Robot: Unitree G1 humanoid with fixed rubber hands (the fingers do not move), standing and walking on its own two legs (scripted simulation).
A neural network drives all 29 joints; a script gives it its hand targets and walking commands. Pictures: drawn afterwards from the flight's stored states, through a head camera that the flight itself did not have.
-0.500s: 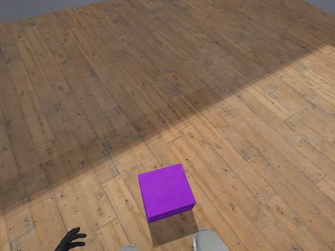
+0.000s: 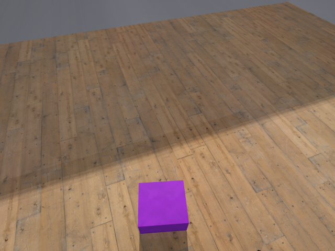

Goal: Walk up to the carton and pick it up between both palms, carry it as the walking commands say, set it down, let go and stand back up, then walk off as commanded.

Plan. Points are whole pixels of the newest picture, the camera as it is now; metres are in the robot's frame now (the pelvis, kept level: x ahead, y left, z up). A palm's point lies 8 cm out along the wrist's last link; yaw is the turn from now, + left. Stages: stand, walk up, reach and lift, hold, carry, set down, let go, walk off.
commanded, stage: walk up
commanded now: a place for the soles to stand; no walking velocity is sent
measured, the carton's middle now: (162, 206) +0.46 +0.03 -0.68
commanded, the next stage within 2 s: none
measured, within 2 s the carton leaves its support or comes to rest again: neither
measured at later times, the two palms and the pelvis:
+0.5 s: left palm out of the picture +0.05 +0.24 -0.12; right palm out of the picture +0.11 -0.27 -0.12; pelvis +0.02 -0.03 +0.00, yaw +11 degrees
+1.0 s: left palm out of the picture -0.01 +0.25 -0.13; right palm (274, 249) +0.15 -0.25 -0.11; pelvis +0.01 -0.02 +0.00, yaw +14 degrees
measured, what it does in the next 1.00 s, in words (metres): stands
